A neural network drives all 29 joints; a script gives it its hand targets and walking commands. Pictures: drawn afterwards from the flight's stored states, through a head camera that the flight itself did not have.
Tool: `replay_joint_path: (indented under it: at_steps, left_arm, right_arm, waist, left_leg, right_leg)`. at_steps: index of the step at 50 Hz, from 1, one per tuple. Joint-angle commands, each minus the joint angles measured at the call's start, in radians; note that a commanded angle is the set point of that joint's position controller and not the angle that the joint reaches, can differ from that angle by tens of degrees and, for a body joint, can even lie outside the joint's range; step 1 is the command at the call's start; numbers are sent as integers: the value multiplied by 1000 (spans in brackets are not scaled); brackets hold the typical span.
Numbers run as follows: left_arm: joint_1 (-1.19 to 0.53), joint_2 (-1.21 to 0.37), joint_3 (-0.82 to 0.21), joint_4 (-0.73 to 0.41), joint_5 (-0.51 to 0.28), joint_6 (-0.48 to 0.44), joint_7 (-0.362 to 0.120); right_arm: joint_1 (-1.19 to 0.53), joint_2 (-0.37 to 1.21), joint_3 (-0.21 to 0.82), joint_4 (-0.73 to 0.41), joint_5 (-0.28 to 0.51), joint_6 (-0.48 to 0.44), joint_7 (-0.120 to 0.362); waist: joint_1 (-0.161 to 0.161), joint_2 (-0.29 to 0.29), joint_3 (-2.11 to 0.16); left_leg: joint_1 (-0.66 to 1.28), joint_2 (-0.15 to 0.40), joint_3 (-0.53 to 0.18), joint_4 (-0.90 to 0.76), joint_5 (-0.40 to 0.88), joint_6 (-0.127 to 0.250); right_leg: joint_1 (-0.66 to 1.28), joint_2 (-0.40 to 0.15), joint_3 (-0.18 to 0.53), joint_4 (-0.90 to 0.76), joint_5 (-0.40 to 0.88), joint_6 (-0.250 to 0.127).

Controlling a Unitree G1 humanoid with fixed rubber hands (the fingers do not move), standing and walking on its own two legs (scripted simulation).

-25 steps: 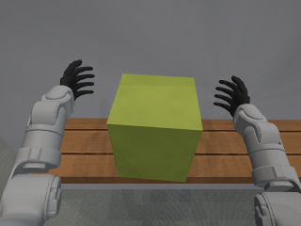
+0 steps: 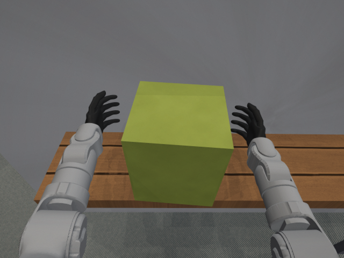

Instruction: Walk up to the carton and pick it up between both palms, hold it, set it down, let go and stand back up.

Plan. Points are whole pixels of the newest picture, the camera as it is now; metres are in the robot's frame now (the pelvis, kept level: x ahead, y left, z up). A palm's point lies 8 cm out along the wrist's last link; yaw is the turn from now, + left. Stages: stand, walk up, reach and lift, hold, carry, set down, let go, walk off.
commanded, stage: reach and lift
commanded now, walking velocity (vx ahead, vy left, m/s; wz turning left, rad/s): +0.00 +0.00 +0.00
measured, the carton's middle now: (177, 145) +0.40 -0.01 +0.05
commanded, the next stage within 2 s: none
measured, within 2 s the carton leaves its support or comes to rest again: leaves its support in 1.88 s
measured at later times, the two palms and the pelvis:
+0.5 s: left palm (114, 128) +0.40 +0.14 +0.11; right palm (243, 138) +0.38 -0.17 +0.10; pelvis +0.00 +0.00 +0.00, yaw +0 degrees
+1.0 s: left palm (115, 128) +0.40 +0.14 +0.11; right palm (241, 136) +0.38 -0.17 +0.10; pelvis +0.00 +0.00 +0.00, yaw +0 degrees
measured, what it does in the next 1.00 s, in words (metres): stands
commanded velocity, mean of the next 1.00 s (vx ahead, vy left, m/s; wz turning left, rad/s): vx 0.00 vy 0.00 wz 0.00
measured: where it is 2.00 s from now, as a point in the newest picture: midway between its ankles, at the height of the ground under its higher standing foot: outside the picture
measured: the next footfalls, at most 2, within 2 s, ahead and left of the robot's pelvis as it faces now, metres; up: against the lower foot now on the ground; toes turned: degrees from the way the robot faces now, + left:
none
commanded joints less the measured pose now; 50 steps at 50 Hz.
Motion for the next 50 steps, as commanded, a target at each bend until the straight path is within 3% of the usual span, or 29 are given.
replay_joint_path:
  at_steps: [1,7,8,9,10,11,12,13,14,15,18,19,21,24,26,27,28,31,33,34,38,39,40,41,42,44,46,47,50]
  left_arm:
    - [-300,60,-28,-43,92,-76,13]
    - [-296,-7,-46,-122,118,-53,21]
    - [-307,13,-18,-116,119,-49,23]
    - [-305,8,-28,-131,130,-64,19]
    - [-265,9,-18,-112,125,-55,22]
    - [-368,-3,-32,-74,115,-54,18]
    - [-326,-11,-18,-82,127,-57,16]
    - [-370,-20,-27,-192,135,-75,31]
    - [-277,-35,-2,-122,151,-66,27]
    - [-387,-61,-24,-175,146,-74,30]
    - [-311,-100,-11,-234,169,-74,41]
    - [-287,-91,19,-147,193,-57,34]
    - [-252,-93,33,-240,216,-55,41]
    - [-251,-54,85,-189,263,-24,49]
    - [-342,-101,46,-234,230,-21,59]
    - [-308,-115,39,-261,212,-24,69]
    - [-327,-103,53,-200,229,-16,68]
    - [-333,-115,47,-248,248,-21,82]
    - [-293,-123,49,-318,248,-14,77]
    - [-330,-150,17,-292,225,-8,73]
    - [-280,-139,50,-246,248,14,73]
    - [-282,-156,32,-186,237,5,69]
    - [-288,-178,28,-283,239,10,77]
    - [-281,-158,40,-261,264,17,76]
    - [-287,-152,49,-286,249,19,75]
    - [-295,-169,46,-221,245,5,57]
    - [-289,-188,50,-341,246,3,67]
    - [-276,-214,36,-301,244,-9,64]
    - [-348,-183,43,-231,240,-4,55]
  right_arm:
    - [-342,-86,-1,-38,-41,-94,-13]
    - [-330,-61,27,43,-14,-88,-15]
    - [-385,-74,27,-38,-23,-96,-17]
    - [-336,-57,38,11,-13,-97,-12]
    - [-352,-74,41,-16,-7,-94,-13]
    - [-450,-76,13,1,-16,-98,-12]
    - [-410,-37,24,-32,-26,-101,-23]
    - [-405,-19,27,-95,-11,-117,-24]
    - [-365,1,47,-59,-19,-112,-24]
    - [-421,24,34,-56,-40,-108,-29]
    - [-380,68,67,-109,-22,-124,-31]
    - [-342,29,33,-29,-47,-110,-38]
    - [-325,50,45,-77,-42,-120,-47]
    - [-364,26,27,-68,-47,-112,-76]
    - [-438,26,-14,-68,-70,-116,-87]
    - [-414,47,5,-108,-76,-118,-90]
    - [-429,26,-18,-91,-93,-113,-91]
    - [-409,38,19,-32,-69,-114,-95]
    - [-369,74,60,-107,-16,-113,-101]
    - [-397,61,20,-55,-49,-109,-107]
    - [-385,71,52,-56,-32,-89,-105]
    - [-396,76,29,-7,-44,-90,-105]
    - [-417,58,32,-115,-42,-101,-107]
    - [-390,50,29,-56,-42,-101,-109]
    - [-410,52,34,-129,-43,-109,-120]
    - [-362,112,74,-42,-23,-91,-114]
    - [-382,93,66,-123,-31,-98,-107]
    - [-348,104,63,-53,-39,-104,-109]
    - [-430,121,54,-89,-58,-89,-117]
  waist:
    - [-19,42,-439]
    - [-23,74,-414]
    - [-2,39,-437]
    - [-18,67,-456]
    - [3,43,-443]
    - [-29,61,-421]
    - [-4,34,-424]
    - [8,66,-510]
    - [22,26,-451]
    - [-7,41,-490]
    - [15,56,-518]
    - [-8,33,-465]
    - [12,37,-508]
    - [16,26,-417]
    - [-16,27,-442]
    - [11,2,-448]
    - [-5,-5,-419]
    - [15,48,-441]
    - [22,35,-458]
    - [-19,59,-439]
    - [23,6,-387]
    - [1,25,-361]
    - [2,8,-448]
    - [3,35,-437]
    - [5,10,-474]
    - [10,6,-402]
    - [14,13,-451]
    - [8,18,-483]
    - [7,-29,-417]
  left_leg:
    - [70,-13,-79,-47,181,-29]
    - [96,9,-80,-57,209,-38]
    - [93,11,-88,-36,252,-38]
    - [111,-2,-84,-27,260,-46]
    - [140,7,-86,-27,289,-46]
    - [91,2,-92,-31,225,-43]
    - [79,-1,-80,-21,237,-30]
    - [115,-3,-79,-28,255,-42]
    - [100,-2,-78,-27,273,-31]
    - [97,-5,-82,-24,258,-37]
    - [131,-2,-84,-9,336,-43]
    - [120,-14,-74,-20,286,-37]
    - [165,-5,-72,-9,356,-40]
    - [92,-14,-52,-34,285,-35]
    - [110,-2,-60,-33,243,-46]
    - [113,-1,-45,-27,244,-38]
    - [103,-2,-57,-34,225,-37]
    - [147,1,-55,-10,304,-50]
    - [175,-5,-51,1,376,-47]
    - [177,2,-57,2,354,-54]
    - [129,-2,-53,-38,236,-24]
    - [103,0,-59,-31,228,-33]
    - [157,5,-59,-27,303,-37]
    - [173,5,-56,-12,325,-46]
    - [167,-7,-58,-9,320,-33]
    - [136,-15,-49,-15,261,-19]
    - [180,0,-54,-16,347,-40]
    - [183,1,-62,1,347,-41]
    - [112,-8,-53,-32,214,-14]
  right_leg:
    - [63,9,-90,-71,118,-15]
    - [54,20,-100,-88,115,-29]
    - [54,20,-90,-85,154,-32]
    - [77,15,-87,-91,170,-31]
    - [62,27,-97,-90,172,-32]
    - [23,25,-103,-92,121,-32]
    - [55,15,-91,-83,150,-26]
    - [49,15,-91,-83,164,-25]
    - [78,16,-83,-80,189,-17]
    - [56,15,-89,-72,172,-12]
    - [85,14,-85,-74,242,-16]
    - [68,19,-91,-86,215,-14]
    - [107,14,-83,-75,273,-7]
    - [157,15,-79,-72,244,5]
    - [92,24,-90,-77,167,-5]
    - [81,24,-88,-80,152,2]
    - [70,19,-89,-87,148,1]
    - [87,24,-92,-59,225,2]
    - [134,19,-82,-63,312,8]
    - [84,18,-95,-62,283,5]
    - [97,13,-80,-85,172,9]
    - [83,16,-88,-84,147,-10]
    - [92,33,-96,-76,209,-5]
    - [92,32,-92,-81,223,-9]
    - [108,22,-88,-78,259,8]
    - [93,11,-82,-77,223,11]
    - [116,28,-88,-68,262,3]
    - [112,25,-89,-66,267,0]
    - [105,14,-80,-85,172,11]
